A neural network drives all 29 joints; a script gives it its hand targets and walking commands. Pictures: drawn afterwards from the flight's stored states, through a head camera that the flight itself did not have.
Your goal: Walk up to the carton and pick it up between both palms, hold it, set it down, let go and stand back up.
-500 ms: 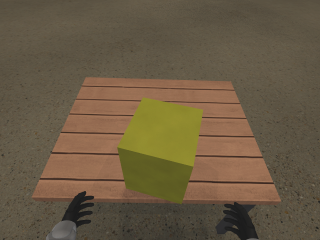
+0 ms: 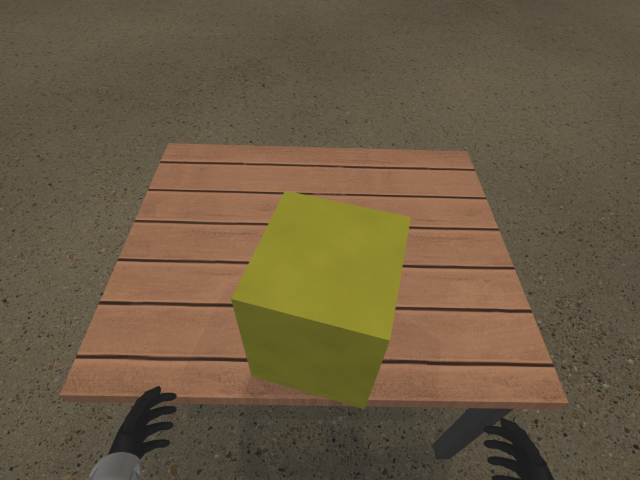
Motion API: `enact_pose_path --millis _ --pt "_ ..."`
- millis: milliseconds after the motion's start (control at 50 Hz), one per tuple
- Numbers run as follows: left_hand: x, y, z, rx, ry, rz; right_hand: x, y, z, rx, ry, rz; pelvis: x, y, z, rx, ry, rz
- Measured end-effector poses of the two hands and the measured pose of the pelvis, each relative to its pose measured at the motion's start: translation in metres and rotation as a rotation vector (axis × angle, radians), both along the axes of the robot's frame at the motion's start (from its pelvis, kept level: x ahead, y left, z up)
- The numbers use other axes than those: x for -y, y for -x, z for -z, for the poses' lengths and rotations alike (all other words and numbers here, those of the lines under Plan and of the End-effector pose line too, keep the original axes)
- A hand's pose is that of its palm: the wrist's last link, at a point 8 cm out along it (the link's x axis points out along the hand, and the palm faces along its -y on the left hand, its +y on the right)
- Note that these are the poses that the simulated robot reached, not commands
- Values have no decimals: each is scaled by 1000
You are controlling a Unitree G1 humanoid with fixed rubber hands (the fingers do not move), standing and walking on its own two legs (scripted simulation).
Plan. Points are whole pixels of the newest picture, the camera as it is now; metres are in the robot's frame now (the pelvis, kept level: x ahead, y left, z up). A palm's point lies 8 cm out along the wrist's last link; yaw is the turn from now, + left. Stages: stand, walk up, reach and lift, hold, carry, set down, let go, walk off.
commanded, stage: stand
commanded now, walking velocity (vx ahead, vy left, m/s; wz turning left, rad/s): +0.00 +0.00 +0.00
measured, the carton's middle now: (325, 302) +0.39 -0.01 -0.07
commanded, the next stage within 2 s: none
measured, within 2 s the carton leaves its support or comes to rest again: neither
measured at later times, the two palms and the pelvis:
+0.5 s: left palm (120, 470) +0.16 +0.25 -0.08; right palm out of the picture +0.13 -0.26 -0.09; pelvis +0.00 +0.00 +0.00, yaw +0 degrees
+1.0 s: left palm out of the picture +0.15 +0.26 -0.09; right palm out of the picture +0.12 -0.27 -0.09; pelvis -0.01 +0.00 +0.00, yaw +0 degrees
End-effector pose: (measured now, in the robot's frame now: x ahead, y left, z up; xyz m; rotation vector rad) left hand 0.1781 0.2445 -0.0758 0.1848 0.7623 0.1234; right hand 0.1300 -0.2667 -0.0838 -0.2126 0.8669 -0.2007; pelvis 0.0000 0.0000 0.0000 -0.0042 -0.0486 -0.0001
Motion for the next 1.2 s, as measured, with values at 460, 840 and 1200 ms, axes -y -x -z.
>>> enact_pose_path --millis 460,840,1200 --pt "-7 16 9 -68 -18 -18 -3 1 4 -5 -14 -8 0 1 0 1 0 0" --pt "-12 27 11 -97 -31 -27 -1 4 4 0 -10 -10 0 5 0 7 1 0" --pt "-15 38 15 -129 -36 -37 -1 7 4 3 -11 -16 -1 8 0 11 1 0"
